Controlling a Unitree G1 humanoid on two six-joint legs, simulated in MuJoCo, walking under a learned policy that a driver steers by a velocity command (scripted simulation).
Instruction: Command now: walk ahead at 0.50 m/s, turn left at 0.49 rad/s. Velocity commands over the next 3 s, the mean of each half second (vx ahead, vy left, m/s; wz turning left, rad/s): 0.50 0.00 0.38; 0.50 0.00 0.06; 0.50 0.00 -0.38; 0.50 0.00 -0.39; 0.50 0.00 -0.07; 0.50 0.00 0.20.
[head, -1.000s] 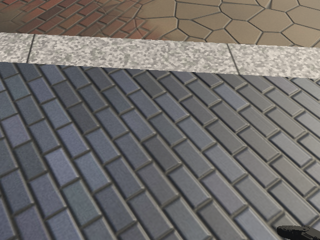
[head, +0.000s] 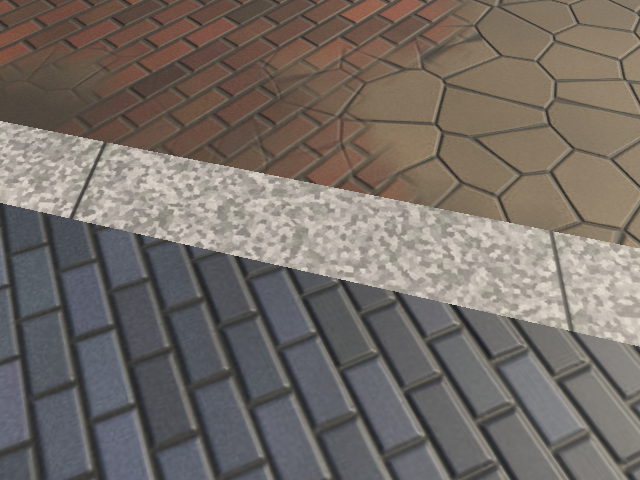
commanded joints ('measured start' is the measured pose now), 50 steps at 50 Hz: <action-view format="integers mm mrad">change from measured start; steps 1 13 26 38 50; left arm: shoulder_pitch -26 -128 -228 -61 117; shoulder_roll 209 90 132 122 112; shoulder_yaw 52 4 16 9 -17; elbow -52 -162 -197 -112 -6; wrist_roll -6 22 4 6 80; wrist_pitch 19 -35 -65 -52 -64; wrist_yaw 21 -8 -43 -33 -98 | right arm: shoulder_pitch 60 151 251 166 -107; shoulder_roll -138 -164 -193 -95 -89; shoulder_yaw -53 -60 -65 -34 1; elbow -78 -78 10 -51 -112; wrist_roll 2 -13 -2 -13 -98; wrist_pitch -10 -29 -5 -20 -21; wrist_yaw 8 -54 -68 -63 -4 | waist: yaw -103 -55 -64 -67 9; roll -125 5 70 -109 -88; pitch -59 -45 -34 -22 52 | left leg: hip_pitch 151 395 599 -60 -64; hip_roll -93 102 126 65 13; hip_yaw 89 -278 -260 -87 -47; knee -12 -404 -184 404 -47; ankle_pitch -130 232 346 -179 32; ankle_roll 64 245 112 -59 -20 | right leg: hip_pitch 16 -724 -511 -244 -56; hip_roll -279 -134 -22 -230 -263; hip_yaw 30 254 203 442 363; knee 271 733 216 -84 -55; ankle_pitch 1123 167 331 401 370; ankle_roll -106 53 -68 -253 -258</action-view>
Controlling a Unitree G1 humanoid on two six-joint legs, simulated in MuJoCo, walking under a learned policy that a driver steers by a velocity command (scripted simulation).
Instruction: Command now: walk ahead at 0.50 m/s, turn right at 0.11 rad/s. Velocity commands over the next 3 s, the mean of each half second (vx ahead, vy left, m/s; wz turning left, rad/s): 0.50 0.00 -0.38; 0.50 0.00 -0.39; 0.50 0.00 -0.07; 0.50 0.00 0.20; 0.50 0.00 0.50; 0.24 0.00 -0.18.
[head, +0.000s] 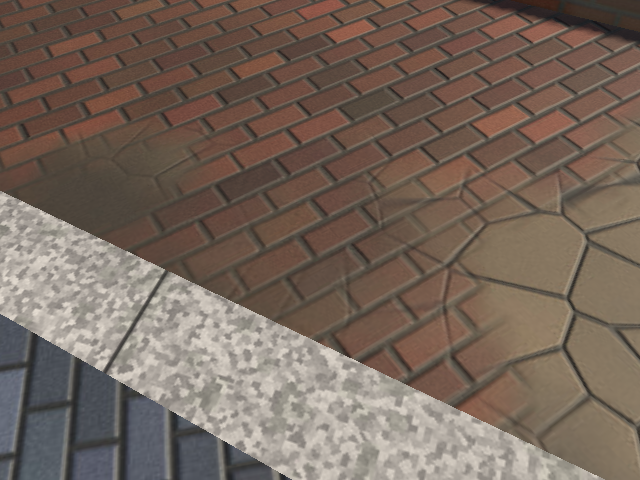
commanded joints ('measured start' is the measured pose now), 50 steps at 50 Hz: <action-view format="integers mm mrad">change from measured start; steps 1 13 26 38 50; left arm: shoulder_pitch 35 -95 -371 14 295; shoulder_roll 146 -6 47 51 -17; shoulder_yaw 23 -15 6 35 -13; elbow -19 -50 -121 35 96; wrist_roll -2 14 -6 -41 -13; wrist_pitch -5 1 45 -27 -23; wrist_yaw -16 5 -19 28 77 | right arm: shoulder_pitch -137 187 356 136 -126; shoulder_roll -93 -9 -107 -55 -39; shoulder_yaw -13 6 -22 19 46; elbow -97 46 206 100 25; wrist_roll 5 20 -11 -24 -29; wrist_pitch -16 -65 -75 -72 -43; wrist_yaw -6 -71 -26 -25 -8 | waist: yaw -11 -71 -114 -37 121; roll -96 40 28 -64 -14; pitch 70 -27 83 -3 47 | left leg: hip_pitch -11 495 736 -55 -385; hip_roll -16 241 232 53 91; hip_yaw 16 -113 243 -80 -78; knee -55 -467 -443 683 -66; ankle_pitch -63 -77 277 -381 374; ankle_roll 32 224 173 19 -33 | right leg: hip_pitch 27 -655 -733 -173 -32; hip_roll -305 -177 -109 -235 -172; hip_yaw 186 121 31 447 379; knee -35 922 393 76 427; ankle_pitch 300 4 340 186 -35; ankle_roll -195 -34 -35 -273 -225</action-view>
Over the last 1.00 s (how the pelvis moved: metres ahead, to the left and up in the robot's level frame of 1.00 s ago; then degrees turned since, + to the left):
0.56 0.05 0.01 12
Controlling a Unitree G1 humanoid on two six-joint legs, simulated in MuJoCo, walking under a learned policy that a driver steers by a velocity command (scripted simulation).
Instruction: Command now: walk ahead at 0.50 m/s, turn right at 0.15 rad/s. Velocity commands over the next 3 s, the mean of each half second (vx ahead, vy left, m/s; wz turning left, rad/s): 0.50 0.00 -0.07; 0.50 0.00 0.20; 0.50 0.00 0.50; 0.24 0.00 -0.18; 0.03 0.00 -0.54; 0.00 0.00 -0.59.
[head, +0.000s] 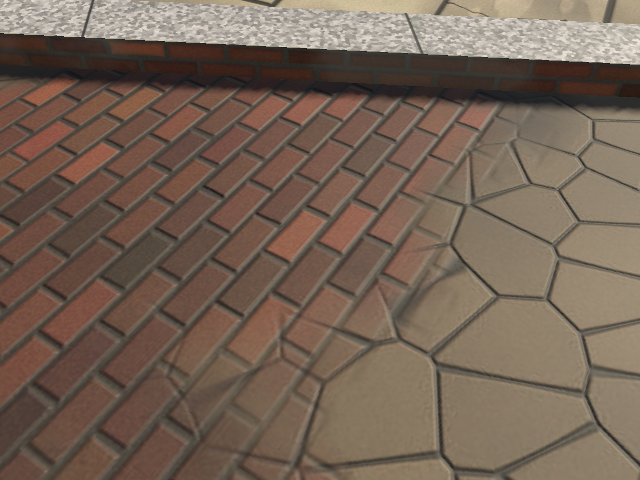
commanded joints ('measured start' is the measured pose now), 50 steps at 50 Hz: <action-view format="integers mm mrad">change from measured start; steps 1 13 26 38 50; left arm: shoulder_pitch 191 101 -501 -214 -249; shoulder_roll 79 60 48 178 162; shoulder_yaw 2 -7 15 83 89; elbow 22 -83 -269 -181 -74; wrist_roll -7 -186 -97 -78 -64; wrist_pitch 15 26 61 54 30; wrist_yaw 10 49 18 23 48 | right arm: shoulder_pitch -161 518 303 184 -2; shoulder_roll -39 -282 -169 -164 -60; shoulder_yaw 0 -133 -96 -114 -127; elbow -75 179 186 126 49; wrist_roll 7 173 142 159 129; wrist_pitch -8 25 -4 -31 34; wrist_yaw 0 -19 -80 -60 -46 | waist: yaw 70 -235 -162 -32 -122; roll -32 270 17 -92 -77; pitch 98 -369 77 -134 61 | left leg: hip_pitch -75 1293 560 -124 20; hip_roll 13 395 113 -42 -24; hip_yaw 32 -608 -50 -35 -17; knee -297 -388 -599 489 12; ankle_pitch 290 -420 -75 -611 -97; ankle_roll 13 374 210 48 52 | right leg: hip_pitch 2 -934 -444 405 74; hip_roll -215 -106 -209 -482 -363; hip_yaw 227 32 -49 327 -174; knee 19 1461 7 -307 -497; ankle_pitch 63 -236 546 363 517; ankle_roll -172 103 90 -161 -49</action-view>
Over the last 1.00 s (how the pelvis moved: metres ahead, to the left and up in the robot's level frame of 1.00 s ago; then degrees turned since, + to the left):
0.57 -0.10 -0.02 -27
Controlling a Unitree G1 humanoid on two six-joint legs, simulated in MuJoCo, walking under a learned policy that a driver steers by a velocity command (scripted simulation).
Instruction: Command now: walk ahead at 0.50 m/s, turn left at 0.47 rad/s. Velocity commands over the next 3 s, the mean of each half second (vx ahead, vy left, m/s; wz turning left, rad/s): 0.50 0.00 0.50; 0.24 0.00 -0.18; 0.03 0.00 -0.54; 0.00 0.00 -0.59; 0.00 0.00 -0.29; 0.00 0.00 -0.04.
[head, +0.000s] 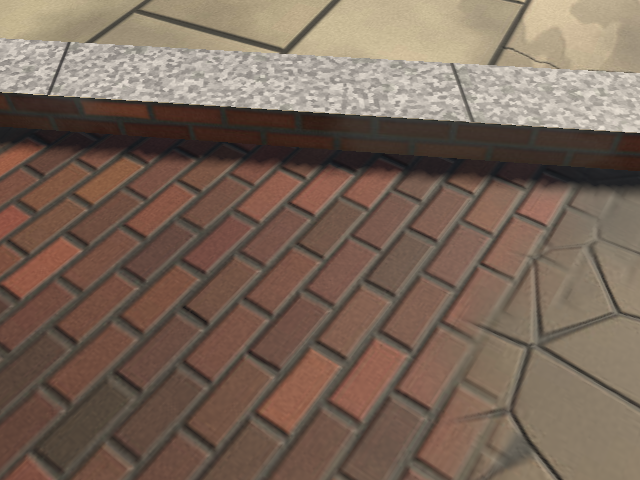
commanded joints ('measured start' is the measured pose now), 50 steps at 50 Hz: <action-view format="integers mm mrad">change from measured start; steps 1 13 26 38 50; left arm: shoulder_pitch -70 -7 -356 -65 -224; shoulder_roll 126 76 67 206 219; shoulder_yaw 19 -12 -6 17 32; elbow -59 -118 -198 -148 -241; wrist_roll -6 -15 -12 -19 -25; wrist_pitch -16 -34 -24 -6 85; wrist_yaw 15 -4 -13 -51 12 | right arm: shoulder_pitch -70 262 170 304 43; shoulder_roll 2 -279 -117 -109 -79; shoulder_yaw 10 -76 -18 14 0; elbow -70 -101 -103 -67 -164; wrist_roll -6 2 -4 -30 -29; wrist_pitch -6 -6 -37 -31 35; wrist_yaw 21 36 -1 1 -55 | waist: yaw -21 -135 -100 -7 -44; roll -93 172 30 -212 -160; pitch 52 -367 6 -398 -132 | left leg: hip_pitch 58 1181 524 173 265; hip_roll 1 262 10 -154 -103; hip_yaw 48 -741 -64 -31 3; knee -132 -581 -689 432 -44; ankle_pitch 132 -264 108 -639 -288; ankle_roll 1 438 187 -68 -112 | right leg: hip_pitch -63 -660 -472 351 -242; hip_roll -262 16 -102 -391 -160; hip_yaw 55 164 176 753 547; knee -118 1166 384 196 42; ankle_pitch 289 -368 326 734 38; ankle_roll -93 83 82 -333 -170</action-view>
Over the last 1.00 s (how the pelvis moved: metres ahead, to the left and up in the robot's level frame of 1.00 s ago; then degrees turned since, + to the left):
0.60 0.04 -0.11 8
